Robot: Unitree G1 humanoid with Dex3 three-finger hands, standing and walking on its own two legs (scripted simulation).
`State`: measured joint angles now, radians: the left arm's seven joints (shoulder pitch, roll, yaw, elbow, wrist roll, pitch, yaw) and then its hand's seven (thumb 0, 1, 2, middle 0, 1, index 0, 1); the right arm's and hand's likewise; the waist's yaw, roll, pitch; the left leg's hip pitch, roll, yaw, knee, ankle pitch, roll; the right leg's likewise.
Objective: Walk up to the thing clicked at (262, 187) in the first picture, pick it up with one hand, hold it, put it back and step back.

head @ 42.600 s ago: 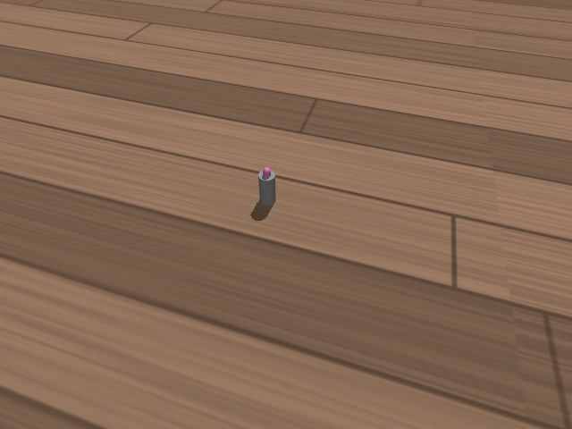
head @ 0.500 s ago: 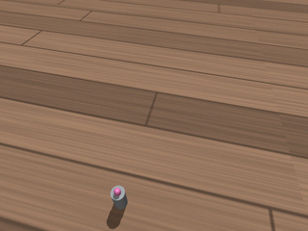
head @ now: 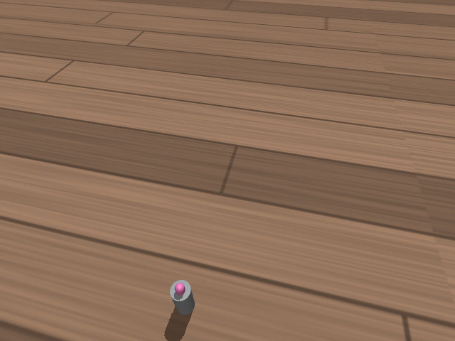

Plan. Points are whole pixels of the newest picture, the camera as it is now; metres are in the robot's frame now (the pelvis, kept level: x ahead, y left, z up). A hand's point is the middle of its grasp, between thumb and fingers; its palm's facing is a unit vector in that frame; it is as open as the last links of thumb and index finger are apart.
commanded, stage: stand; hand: left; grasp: from the side
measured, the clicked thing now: (182, 296) +0.43 +0.20 -0.67
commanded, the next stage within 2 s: step back in 1.20 s
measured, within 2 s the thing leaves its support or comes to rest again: neither
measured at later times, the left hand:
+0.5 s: hand out of the picture +0.07 +0.23 -0.15, palm faces +0.00 -0.94 -0.35, open 7.4 cm
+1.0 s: hand out of the picture +0.09 +0.23 -0.15, palm faces -0.01 -0.94 -0.34, open 7.4 cm
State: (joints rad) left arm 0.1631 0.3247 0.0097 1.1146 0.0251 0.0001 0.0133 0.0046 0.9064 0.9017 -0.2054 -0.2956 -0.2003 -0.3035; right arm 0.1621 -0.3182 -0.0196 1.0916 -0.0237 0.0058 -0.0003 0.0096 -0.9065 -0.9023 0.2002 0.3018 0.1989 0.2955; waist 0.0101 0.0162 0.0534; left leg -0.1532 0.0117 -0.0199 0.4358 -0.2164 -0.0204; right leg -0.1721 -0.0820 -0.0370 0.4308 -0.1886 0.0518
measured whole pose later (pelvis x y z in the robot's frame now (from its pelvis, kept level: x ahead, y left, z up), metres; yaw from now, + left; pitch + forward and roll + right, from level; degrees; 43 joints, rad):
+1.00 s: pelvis +0.02 -0.01 +0.01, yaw -1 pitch -3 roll +0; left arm 0.10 0.33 0.02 1.15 0.01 0.00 0.00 0.00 0.91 0.90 -0.20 -0.30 -0.20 -0.30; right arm 0.12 -0.34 -0.01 1.13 -0.02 0.00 0.00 0.01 -0.91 -0.90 0.20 0.30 0.20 0.30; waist 0.00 0.02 0.06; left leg -0.10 0.04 -0.01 0.34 -0.19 -0.04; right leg -0.13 -0.05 -0.03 0.36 -0.17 0.03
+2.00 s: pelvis -0.10 +0.05 -0.02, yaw -6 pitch -3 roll +0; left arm 0.14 0.35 0.07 0.88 0.03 0.04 0.01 0.01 0.91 0.90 -0.21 -0.30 -0.20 -0.30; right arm 0.11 -0.34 -0.05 0.91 0.00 0.05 -0.01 0.01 -0.91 -0.90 0.20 0.30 0.20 0.30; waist 0.00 0.02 0.17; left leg -0.37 -0.07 0.01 0.86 -0.47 0.02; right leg -0.28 0.05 0.06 0.64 -0.31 -0.04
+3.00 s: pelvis -0.40 +0.06 -0.02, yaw -4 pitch -1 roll +0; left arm 0.13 0.36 0.09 0.74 0.05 0.07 0.01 0.01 0.90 0.90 -0.21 -0.30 -0.20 -0.30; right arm 0.24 -0.40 -0.04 0.87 -0.01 0.02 -0.04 0.01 -0.91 -0.90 0.20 0.30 0.20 0.30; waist -0.01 0.00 0.16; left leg -0.32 -0.05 -0.05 0.80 -0.46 -0.01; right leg -0.38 -0.01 -0.02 0.65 -0.25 -0.01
